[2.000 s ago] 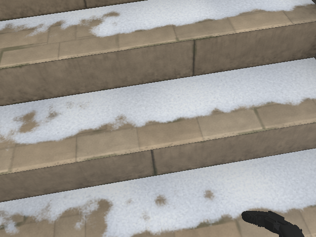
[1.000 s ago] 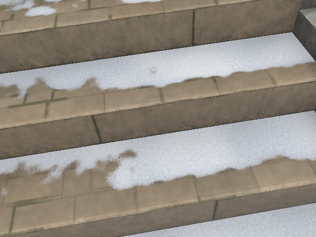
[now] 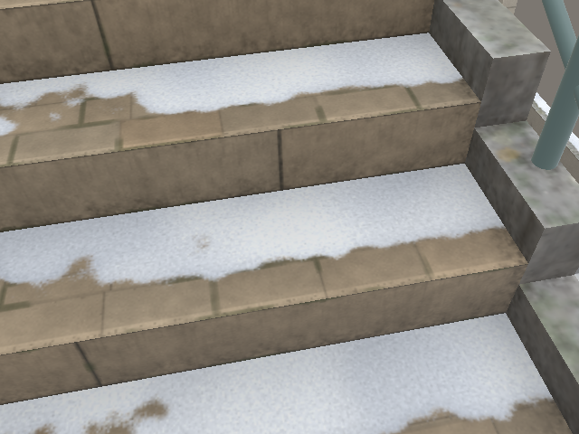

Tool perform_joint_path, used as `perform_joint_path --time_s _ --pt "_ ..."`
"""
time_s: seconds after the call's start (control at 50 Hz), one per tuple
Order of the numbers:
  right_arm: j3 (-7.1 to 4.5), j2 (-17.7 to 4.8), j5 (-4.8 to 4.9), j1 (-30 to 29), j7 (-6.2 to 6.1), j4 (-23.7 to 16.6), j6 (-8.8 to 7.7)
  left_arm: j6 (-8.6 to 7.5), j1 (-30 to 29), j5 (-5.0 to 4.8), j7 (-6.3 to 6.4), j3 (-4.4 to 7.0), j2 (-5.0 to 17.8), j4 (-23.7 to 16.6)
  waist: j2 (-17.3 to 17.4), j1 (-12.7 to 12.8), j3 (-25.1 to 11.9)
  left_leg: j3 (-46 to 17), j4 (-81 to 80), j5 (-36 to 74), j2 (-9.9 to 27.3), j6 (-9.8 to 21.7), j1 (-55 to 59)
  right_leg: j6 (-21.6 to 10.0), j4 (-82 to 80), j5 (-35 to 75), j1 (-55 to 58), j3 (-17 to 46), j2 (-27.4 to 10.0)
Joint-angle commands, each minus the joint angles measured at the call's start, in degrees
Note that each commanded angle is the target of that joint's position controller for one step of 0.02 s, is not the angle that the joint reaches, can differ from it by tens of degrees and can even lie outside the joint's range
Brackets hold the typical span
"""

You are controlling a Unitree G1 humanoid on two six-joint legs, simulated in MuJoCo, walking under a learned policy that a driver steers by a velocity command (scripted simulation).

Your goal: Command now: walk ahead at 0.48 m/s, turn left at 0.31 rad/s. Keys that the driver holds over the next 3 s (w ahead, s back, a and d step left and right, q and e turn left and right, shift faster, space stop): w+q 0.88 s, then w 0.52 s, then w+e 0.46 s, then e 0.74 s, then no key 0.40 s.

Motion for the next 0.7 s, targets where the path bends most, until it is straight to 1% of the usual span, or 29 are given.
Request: perform_joint_path --time_s 0.02,0.04,0.06,0.08,0.1,0.12,0.14,0.18,0.2,0.24,0.28,0.3,0.32,0.4,0.42,0.44,0.46,0.48,0.5,0.52,0.54,0.56,0.58,0.6,0.62,0.64,0.66,0.68,0.7 --pt "2.5 4.97 0.28 4.08 -1.5 -3.1 2.26 -4.12 -2.0 0.55 -0.88 -1.18 -1.57 2.46 -3.23 -5.21 5.58 -4.55 8.05 1.98 1.53 0.97 -15.02 5.8 -39.95 -7.9 4.02 24.22 -11.77" --pt "2.55 5.03 0.69 3.31 -1.59 -3.28 2.93 -4.48 0.46 0.09 -1.28 -0.91 -0.47 4.39 -3.88 -4.86 5.97 -2.94 8.34 2.54 0.83 0.96 -18.92 5.26 -42.12 -6.53 7.54 21.58 -11.63" --pt "1.88 2.54 0.74 1.84 -1.46 -3.47 2.77 -5.44 1.29 -0.64 -1.05 -0.35 1.5 3.3 -1.78 -3.67 5.89 -1.67 1.23 3.29 0.56 0.22 -17.79 4.99 -47.33 -3.81 8.8 19.64 -12.44" --pt "1.38 1.65 0.78 0.16 -1.27 -2.98 3.04 -5.77 2.2 -0.65 -0.92 0.25 3.13 4.09 -0.89 -2.97 6.23 0.13 1.02 2.77 -0.42 -0.16 -19.65 4.18 -48.38 -2.82 11.12 17.48 -11.82" --pt "0.46 -0.19 1.67 -0.27 -0.85 -1.18 3.04 -5.89 3.21 -0.88 -0.59 -0.01 2.05 3.38 1.5 -1.23 4.22 0.38 0.93 4.66 -0.75 -0.42 -20.49 5.62 -49.45 3.91 16.86 15.33 -12.38" --pt "0.33 1.22 1.8 -0.89 -1.29 -0.03 3.22 -6.03 6.26 0.2 0.13 0.42 2.89 4.46 0.28 0.52 3.25 2.44 10.91 2.81 -2.27 -0.16 -25.8 4.34 -49.17 3.09 22.08 14.96 -13.52" --pt "0.55 2.47 1.52 -1.3 -1.75 0.07 3.41 -6.21 8.33 0.41 0.25 0.59 3.1 5.12 -0.67 0.73 4.55 1.62 13.67 -0.8 -1.83 0.34 -29.96 4.95 -50.15 3.2 25.16 12.69 -13.51" --pt "1.35 4.52 1.54 -5.46 -2.12 -0.81 3.77 -6.23 9.4 1.26 0.52 0.34 1.75 6.16 0.87 1.09 6.09 2.15 11.87 -1.5 -2.27 2.21 -32.98 6.72 -49.78 4.32 27.56 7.63 -11.98" --pt "1.57 5.3 0.93 -6.52 -2.63 -0.54 4.03 -6.61 11.49 1.34 0.43 -0.27 0.17 7.25 -1.31 1.87 6.13 3.26 17.6 -1.28 -3.27 3.19 -36.2 6.73 -49.23 5.41 29.84 7.27 -12.05" --pt "1.82 5.82 0.79 -7.23 -2.66 -0.25 4.32 -7.16 14.37 0.57 0.39 -0.69 -1.03 8.75 -0.47 1.37 7.34 3.19 15.99 -0.67 -3.31 3.6 -38.83 8.14 -48.37 6.97 31.85 4.82 -11.11" --pt "1.4 4.3 0.49 -10.61 -2.61 -1.06 4.4 -7.09 16.4 1.44 0.33 -0.43 -0.07 8.99 -1.18 3.14 7.1 6.3 13.55 -0.96 -2.87 2.99 -38.43 7.99 -48.94 11.87 34.35 1.98 -10.64" --pt "2.74 6.5 0.89 -16.55 -2.49 -3.75 4.81 -7.4 18.51 0.85 0.38 -0.59 0.35 10.37 -3.87 4.31 7.97 10.01 16.14 -5.1 -3.43 3.16 -41.78 7.9 -50.53 17.23 35.63 2.1 -10.7" --pt "4.14 7.64 0.9 -20.99 -2.15 -6.84 5.22 -6.91 20.21 0.06 0.49 -1.1 -0.69 10.88 -5.95 3.49 10.75 11.32 11.04 -10.85 -1.73 3.41 -42.73 8.59 -53.33 20.68 34.79 1.45 -9.97" --pt "4.36 5.31 1.01 -21.65 -1.95 -8.43 6.58 -7.49 26.96 -0.03 2.47 -0.62 1.55 13.52 -6.15 3.09 9.63 14.08 5.6 -20.28 0.3 5.01 -47.39 7.04 -54.4 38.04 50.16 1.75 -11.57" --pt "4.64 4.25 1.6 -20.86 -0.62 -8.0 7.03 -7.28 26.62 -0.94 3.07 -0.32 3.68 13.36 -7.26 1.84 7.68 17.29 -2.8 -23.72 3.19 6.56 -42.38 4.9 -57.55 46.77 52.73 -0.9 -12.9" --pt "4.72 3.03 2.07 -20.38 0.1 -7.35 6.81 -6.97 24.81 -1.3 3.44 -0.67 3.1 13.88 -4.1 1.38 7.55 21.86 -10.54 -26.37 1.32 7.56 -33.15 5.32 -57.21 64.1 50.89 -4.52 -10.75" --pt "5.29 3.8 2.93 -18.03 0.64 -5.69 6.79 -6.4 21.04 -2.15 4.34 -1.19 2.77 12.61 -1.67 -0.86 5.32 26.19 -21.57 -27.04 -2.27 8.58 -16.68 6.06 -54.93 84.41 43.25 -8.39 -8.2" --pt "4.97 1.86 3.82 -15.8 0.6 -5.38 6.97 -6.07 19.81 -4.26 5.61 -1.33 5.29 10.07 -3.21 -1.4 4.62 31.49 -29.66 -32.62 -6.59 8.39 -5.45 5.41 -48.5 119.36 39.39 -6.97 -11.92" --pt "4.49 1.0 3.68 -8.28 0.09 -3.57 8.11 -5.73 20.63 -4.72 6.65 -0.59 8.98 9.81 -9.34 -5.11 0.53 33.25 -31.12 -37.23 -10.78 8.73 3.89 4.93 -39.04 140.67 38.92 -5.94 -14.94" --pt "3.88 0.09 4.36 -0.34 -0.21 0.0 7.87 -4.9 19.76 -5.36 6.13 -0.36 11.05 8.24 -16.25 -7.64 -4.27 29.67 -33.72 -37.88 -12.44 10.78 10.88 4.13 -26.62 146.56 39.68 -5.18 -14.97" --pt "2.83 -3.2 4.4 7.77 -0.19 1.15 6.72 -4.97 15.05 -5.42 4.36 0.53 14.77 4.88 -18.13 -12.15 -8.27 17.3 -42.25 -38.37 -10.26 14.42 24.38 3.2 -9.61 134.01 30.36 -4.4 -15.1" --pt "0.28 -9.4 3.02 8.16 -1.38 1.06 6.8 -5.76 7.97 -4.09 1.94 0.29 12.42 -1.38 -4.11 -13.95 -8.71 -11.79 -59.27 -52.56 -0.72 21.54 32.3 3.9 16.54 88.63 9.35 -3.59 -3.09" --pt "-1.12 -11.6 2.1 0.25 -2.13 0.17 6.73 -6.93 -1.45 -1.27 -1.1 0.66 9.16 -5.21 4.56 -9.87 -11.9 -43.03 -82.53 -52.17 8.01 24.34 32.25 3.68 38.71 22.71 0.09 8.03 9.25" --pt "-1.31 -11.84 0.51 -3.48 -2.12 -1.17 5.78 -7.61 -3.06 0.29 -1.76 0.42 5.12 -11.86 -2.72 -4.11 -11.67 -51.11 -88.14 -54.8 9.46 22.05 29.24 2.25 49.41 23.57 -4.89 18.97 6.89" --pt "-1.26 -10.87 0.55 -2.37 -2.19 1.17 4.51 -7.15 -4.68 0.62 -1.31 -0.69 1.88 -14.38 -7.73 -1.38 -6.24 -48.92 -89.89 -53.61 10.95 18.17 24.52 1.18 52.95 24.8 -8.93 19.91 5.49" --pt "-0.51 -7.76 0.38 -0.18 -2.27 4.2 2.71 -6.73 -4.9 1.15 -0.51 -2.16 -1.73 -16.49 -11.15 2.31 1.84 -40.84 -86.43 -42.65 9.72 16.24 16.94 0.68 52.22 24.68 -12.3 19.62 4.25" --pt "0.23 -4.8 -0.57 1.09 -2.02 7.41 1.68 -6.41 -4.58 0.71 0.25 -3.03 -3.63 -18.12 -8.97 3.8 4.76 -34.02 -84.29 -31.79 7.82 16.61 16.07 0.56 60.73 20.64 -18.92 19.04 4.44" --pt "0.78 -3.02 -0.77 1.73 -1.51 8.45 1.26 -5.27 -2.5 0.84 0.65 -3.76 -5.03 -17.62 -9.72 5.77 4.65 -26.67 -83.18 -24.85 6.34 14.31 15.72 0.01 65.07 22.17 -21.72 19.49 3.96" --pt "0.45 -4.37 0.06 2.73 -0.69 9.98 0.93 -3.77 -0.63 0.94 0.96 -3.89 -5.31 -17.73 -8.0 6.87 7.08 -19.42 -82.85 -16.7 5.12 11.25 15.38 0.01 62.46 21.23 -25.37 18.24 2.5"
Next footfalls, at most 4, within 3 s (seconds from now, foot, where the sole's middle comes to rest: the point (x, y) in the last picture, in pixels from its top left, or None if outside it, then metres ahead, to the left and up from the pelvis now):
0.52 left None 0.43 0.04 -0.52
1.02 right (305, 227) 0.81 -0.01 -0.35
1.54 left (99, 121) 0.97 0.40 -0.19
2.10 right None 1.30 0.35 -0.02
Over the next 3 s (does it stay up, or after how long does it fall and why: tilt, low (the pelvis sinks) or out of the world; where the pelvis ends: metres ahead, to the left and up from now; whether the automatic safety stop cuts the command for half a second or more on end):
stays up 1.31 0.53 0.76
